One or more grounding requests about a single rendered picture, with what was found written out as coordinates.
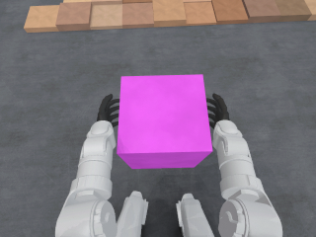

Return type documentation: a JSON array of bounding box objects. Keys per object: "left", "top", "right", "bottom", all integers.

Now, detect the left robot forearm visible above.
[{"left": 55, "top": 120, "right": 117, "bottom": 237}]

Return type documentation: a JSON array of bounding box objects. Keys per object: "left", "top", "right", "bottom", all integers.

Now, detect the left robot hand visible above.
[{"left": 97, "top": 94, "right": 120, "bottom": 127}]

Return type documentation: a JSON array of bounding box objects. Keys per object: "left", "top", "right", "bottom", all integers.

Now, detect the carton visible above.
[{"left": 117, "top": 74, "right": 213, "bottom": 169}]

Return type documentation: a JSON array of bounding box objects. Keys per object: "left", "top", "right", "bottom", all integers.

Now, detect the right robot forearm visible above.
[{"left": 212, "top": 119, "right": 282, "bottom": 230}]

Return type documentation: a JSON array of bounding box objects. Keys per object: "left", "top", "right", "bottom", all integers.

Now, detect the right robot thigh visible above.
[{"left": 176, "top": 197, "right": 214, "bottom": 237}]

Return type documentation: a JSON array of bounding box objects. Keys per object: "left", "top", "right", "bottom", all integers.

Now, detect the robot left shin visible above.
[{"left": 124, "top": 191, "right": 143, "bottom": 202}]

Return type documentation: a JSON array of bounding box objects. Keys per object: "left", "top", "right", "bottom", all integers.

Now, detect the left robot upper arm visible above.
[{"left": 55, "top": 198, "right": 118, "bottom": 237}]

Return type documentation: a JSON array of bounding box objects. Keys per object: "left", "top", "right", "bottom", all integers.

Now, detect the right robot hand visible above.
[{"left": 206, "top": 93, "right": 230, "bottom": 129}]

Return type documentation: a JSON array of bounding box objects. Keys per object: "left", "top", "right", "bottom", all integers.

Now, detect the right robot upper arm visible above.
[{"left": 218, "top": 197, "right": 282, "bottom": 237}]

